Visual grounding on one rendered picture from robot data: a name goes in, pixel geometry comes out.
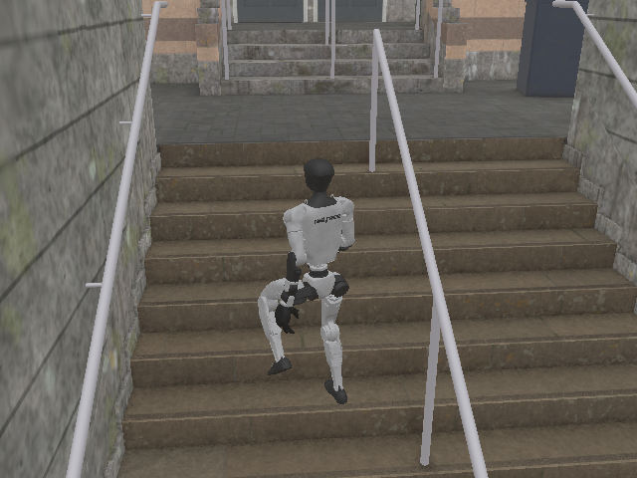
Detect stairs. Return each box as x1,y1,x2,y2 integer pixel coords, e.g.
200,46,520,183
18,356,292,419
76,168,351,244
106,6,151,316
117,137,637,478
220,30,444,96

